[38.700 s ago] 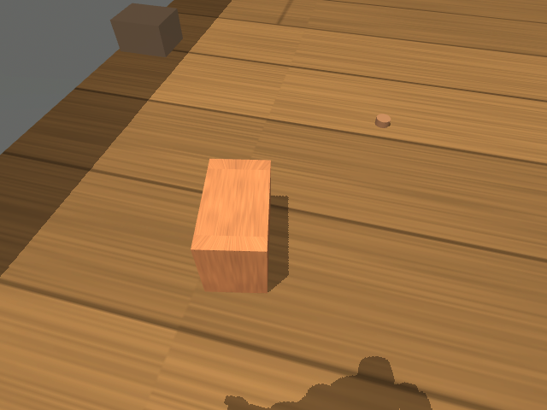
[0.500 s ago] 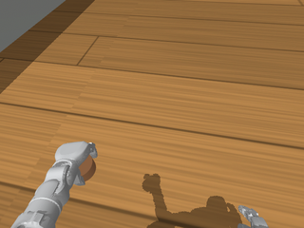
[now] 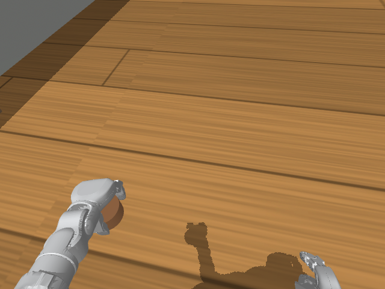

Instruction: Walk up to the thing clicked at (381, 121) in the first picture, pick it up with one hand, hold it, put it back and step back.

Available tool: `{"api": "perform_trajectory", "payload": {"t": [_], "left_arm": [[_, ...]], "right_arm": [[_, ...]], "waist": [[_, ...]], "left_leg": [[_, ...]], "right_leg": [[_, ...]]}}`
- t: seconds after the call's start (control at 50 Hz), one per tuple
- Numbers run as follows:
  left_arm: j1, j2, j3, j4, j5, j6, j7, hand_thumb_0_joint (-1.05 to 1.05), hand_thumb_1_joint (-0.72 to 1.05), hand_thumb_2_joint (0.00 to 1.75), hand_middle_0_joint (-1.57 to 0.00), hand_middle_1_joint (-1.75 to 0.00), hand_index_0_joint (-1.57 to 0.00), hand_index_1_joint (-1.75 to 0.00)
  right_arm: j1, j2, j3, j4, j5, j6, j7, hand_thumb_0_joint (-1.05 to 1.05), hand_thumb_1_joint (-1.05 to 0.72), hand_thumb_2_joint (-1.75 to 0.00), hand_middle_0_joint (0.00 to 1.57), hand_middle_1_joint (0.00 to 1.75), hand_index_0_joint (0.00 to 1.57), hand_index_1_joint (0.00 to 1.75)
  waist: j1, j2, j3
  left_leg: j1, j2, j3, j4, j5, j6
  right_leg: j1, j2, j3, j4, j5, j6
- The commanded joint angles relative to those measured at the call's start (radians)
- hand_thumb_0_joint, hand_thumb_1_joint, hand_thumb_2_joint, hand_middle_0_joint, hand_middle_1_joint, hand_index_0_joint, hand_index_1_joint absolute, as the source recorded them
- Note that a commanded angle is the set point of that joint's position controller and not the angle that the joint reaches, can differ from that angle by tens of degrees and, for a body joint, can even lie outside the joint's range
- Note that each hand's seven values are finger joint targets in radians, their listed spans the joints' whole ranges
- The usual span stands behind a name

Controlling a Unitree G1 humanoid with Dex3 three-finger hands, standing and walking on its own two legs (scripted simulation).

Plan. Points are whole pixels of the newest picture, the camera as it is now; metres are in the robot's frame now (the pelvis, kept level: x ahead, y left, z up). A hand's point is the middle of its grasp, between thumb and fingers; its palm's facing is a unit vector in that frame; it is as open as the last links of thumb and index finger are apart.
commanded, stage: hold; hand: left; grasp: from above
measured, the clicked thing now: (104, 211) +0.31 +0.23 -0.07
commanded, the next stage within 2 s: crouch in 0.70 s
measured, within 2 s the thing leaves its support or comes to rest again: neither
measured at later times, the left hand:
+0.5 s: hand (103, 207) +0.31 +0.22 -0.03, palm faces -0.44 -0.06 -0.89, open 9.8 cm
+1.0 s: hand (107, 209) +0.31 +0.22 -0.05, palm faces -0.45 -0.06 -0.89, open 9.8 cm
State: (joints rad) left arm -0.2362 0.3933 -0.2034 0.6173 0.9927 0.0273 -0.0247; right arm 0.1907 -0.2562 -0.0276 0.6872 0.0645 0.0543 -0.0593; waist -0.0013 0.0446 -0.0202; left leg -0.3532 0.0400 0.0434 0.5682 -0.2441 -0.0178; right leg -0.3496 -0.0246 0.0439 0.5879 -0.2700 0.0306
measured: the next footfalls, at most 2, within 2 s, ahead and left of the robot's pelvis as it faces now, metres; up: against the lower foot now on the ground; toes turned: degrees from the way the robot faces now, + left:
none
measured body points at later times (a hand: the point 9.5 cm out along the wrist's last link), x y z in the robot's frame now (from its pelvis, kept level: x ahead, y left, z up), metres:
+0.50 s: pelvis +0.01 +0.00 +0.00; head +0.03 -0.02 +0.45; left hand +0.32 +0.22 +0.02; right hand +0.16 -0.25 -0.11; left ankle +0.03 +0.13 -0.73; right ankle +0.02 -0.14 -0.73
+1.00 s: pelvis +0.02 +0.00 +0.01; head +0.04 -0.02 +0.45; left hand +0.33 +0.22 +0.00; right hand +0.16 -0.26 -0.11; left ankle +0.03 +0.13 -0.73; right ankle +0.02 -0.14 -0.73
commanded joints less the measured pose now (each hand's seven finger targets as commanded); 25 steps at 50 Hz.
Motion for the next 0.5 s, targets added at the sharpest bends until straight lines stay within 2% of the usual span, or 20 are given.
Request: {"api": "perform_trajectory", "payload": {"t": [0.0,0.02,0.06,0.1,0.12,0.14,0.16,0.18,0.2,0.24,0.3,0.32,0.34,0.44,0.46,0.48], "left_arm": [[-0.304,0.212,0.109,-0.186,-0.006,-0.005,0.023,0.0,0.59,0.73,-0.93,-0.76,-0.96,-0.73],[-0.305,0.199,0.098,-0.215,-0.016,-0.008,0.016,0.0,0.59,0.71,-0.92,-0.76,-0.96,-0.72],[-0.346,0.213,0.104,-0.222,-0.009,-0.014,0.014,0.0,0.57,0.73,-0.92,-0.76,-0.95,-0.73],[-0.329,0.194,0.091,-0.205,-0.003,-0.01,0.013,0.0,0.56,0.71,-0.91,-0.75,-0.95,-0.71],[-0.358,0.21,0.102,-0.244,-0.006,-0.015,0.016,0.0,0.57,0.71,-0.92,-0.74,-0.95,-0.71],[-0.339,0.217,0.109,-0.215,0.0,-0.014,0.02,0.0,0.57,0.72,-0.92,-0.75,-0.95,-0.71],[-0.338,0.205,0.105,-0.233,-0.005,-0.015,0.02,0.0,0.59,0.72,-0.92,-0.78,-0.96,-0.74],[-0.361,0.21,0.102,-0.248,-0.007,-0.018,0.021,0.0,0.59,0.75,-0.93,-0.77,-0.97,-0.74],[-0.327,0.192,0.093,-0.21,-0.003,-0.015,0.022,0.0,0.59,0.74,-0.94,-0.76,-0.97,-0.73],[-0.314,0.216,0.121,-0.203,-0.003,-0.016,0.033,0.0,0.6,0.74,-0.94,-0.75,-0.97,-0.72],[-0.303,0.207,0.112,-0.186,0.013,-0.016,0.038,0.0,0.58,0.75,-0.93,-0.75,-0.96,-0.73],[-0.35,0.209,0.104,-0.227,0.011,-0.019,0.041,0.0,0.6,0.76,-0.93,-0.77,-0.97,-0.74],[-0.367,0.226,0.12,-0.229,0.014,-0.019,0.044,0.0,0.59,0.77,-0.94,-0.77,-0.97,-0.74],[-0.333,0.189,0.092,-0.201,0.005,-0.011,0.042,0.0,0.59,0.76,-0.94,-0.77,-0.97,-0.74],[-0.358,0.206,0.102,-0.221,0.003,-0.011,0.041,0.0,0.6,0.76,-0.93,-0.78,-0.97,-0.75],[-0.327,0.214,0.115,-0.202,0.001,-0.01,0.039,0.0,0.58,0.77,-0.94,-0.77,-0.96,-0.74]], "right_arm": [[-0.095,-0.12,-0.04,-0.146,0.004,-0.047,-0.006,0.0,-0.91,-0.9,0.2,0.3,0.2,0.3],[-0.097,-0.122,-0.042,-0.15,0.005,-0.048,-0.005,0.0,-0.91,-0.9,0.2,0.3,0.2,0.3],[-0.096,-0.12,-0.04,-0.147,0.004,-0.048,-0.008,0.0,-0.91,-0.9,0.2,0.3,0.2,0.3],[-0.087,-0.115,-0.038,-0.142,0.004,-0.049,-0.009,0.0,-0.91,-0.9,0.2,0.3,0.2,0.3],[-0.088,-0.119,-0.041,-0.143,0.004,-0.049,-0.01,0.0,-0.91,-0.9,0.2,0.3,0.2,0.3],[-0.083,-0.121,-0.043,-0.137,0.003,-0.049,-0.01,0.0,-0.91,-0.9,0.2,0.3,0.2,0.3],[-0.079,-0.117,-0.042,-0.14,0.004,-0.049,-0.01,0.0,-0.91,-0.9,0.2,0.3,0.2,0.3],[-0.086,-0.119,-0.041,-0.141,0.003,-0.048,-0.01,0.0,-0.91,-0.9,0.2,0.3,0.2,0.3],[-0.082,-0.119,-0.041,-0.138,0.004,-0.048,-0.009,0.0,-0.91,-0.9,0.2,0.3,0.2,0.3],[-0.087,-0.12,-0.043,-0.138,0.005,-0.046,-0.009,0.0,-0.91,-0.9,0.2,0.3,0.2,0.3],[-0.086,-0.12,-0.044,-0.139,0.005,-0.042,-0.008,0.0,-0.91,-0.9,0.2,0.3,0.2,0.3],[-0.086,-0.119,-0.045,-0.14,0.004,-0.043,-0.007,0.0,-0.91,-0.9,0.2,0.3,0.2,0.3],[-0.089,-0.117,-0.045,-0.139,0.003,-0.041,-0.007,0.0,-0.91,-0.9,0.2,0.3,0.2,0.3],[-0.076,-0.12,-0.051,-0.131,0.003,-0.039,-0.005,0.0,-0.91,-0.9,0.2,0.3,0.2,0.3],[-0.076,-0.118,-0.05,-0.129,0.004,-0.038,-0.006,0.0,-0.91,-0.9,0.2,0.3,0.2,0.3],[-0.077,-0.121,-0.053,-0.132,0.004,-0.036,-0.006,0.0,-0.91,-0.9,0.2,0.3,0.2,0.3]], "waist": [[0.008,-0.023,-0.211],[0.01,-0.019,-0.22],[0.0,-0.036,-0.23],[-0.005,-0.047,-0.231],[0.003,-0.026,-0.26],[0.001,-0.022,-0.262],[0.004,-0.022,-0.271],[0.005,-0.012,-0.272],[0.001,-0.025,-0.253],[0.009,-0.011,-0.25],[0.012,-0.015,-0.229],[0.003,-0.008,-0.25],[0.011,0.005,-0.255],[0.001,-0.025,-0.268],[0.008,-0.022,-0.278],[0.01,-0.02,-0.266]], "left_leg": [[0.135,-0.047,-0.001,-0.099,0.074,0.025],[0.149,-0.047,0.0,-0.103,0.074,0.024],[0.154,-0.052,0.003,-0.095,0.088,0.027],[0.157,-0.051,0.004,-0.091,0.117,0.03],[0.179,-0.053,0.006,-0.091,0.133,0.027],[0.183,-0.05,0.005,-0.09,0.148,0.027],[0.184,-0.049,0.004,-0.089,0.165,0.027],[0.192,-0.048,0.002,-0.095,0.162,0.024],[0.188,-0.046,0.002,-0.099,0.154,0.026],[0.182,-0.045,0.002,-0.103,0.157,0.023],[0.175,-0.048,0.005,-0.106,0.149,0.023],[0.186,-0.047,0.003,-0.104,0.155,0.023],[0.194,-0.048,0.003,-0.106,0.162,0.021],[0.205,-0.048,0.004,-0.097,0.21,0.026],[0.206,-0.049,0.005,-0.096,0.218,0.027],[0.205,-0.05,0.007,-0.098,0.215,0.026]], "right_leg": [[0.034,0.053,-0.035,-0.128,0.056,-0.034],[0.044,0.052,-0.033,-0.13,0.056,-0.035],[0.042,0.05,-0.029,-0.135,0.071,-0.029],[0.047,0.05,-0.03,-0.131,0.105,-0.027],[0.058,0.049,-0.028,-0.129,0.119,-0.03],[0.059,0.051,-0.03,-0.124,0.133,-0.031],[0.063,0.052,-0.032,-0.121,0.15,-0.03],[0.066,0.054,-0.035,-0.124,0.144,-0.032],[0.064,0.054,-0.037,-0.128,0.137,-0.033],[0.068,0.056,-0.039,-0.126,0.135,-0.035],[0.066,0.053,-0.036,-0.134,0.126,-0.036],[0.061,0.053,-0.035,-0.131,0.135,-0.035],[0.069,0.052,-0.037,-0.135,0.138,-0.036],[0.09,0.052,-0.037,-0.132,0.196,-0.03],[0.089,0.051,-0.037,-0.134,0.204,-0.029],[0.094,0.049,-0.035,-0.139,0.201,-0.028]]}}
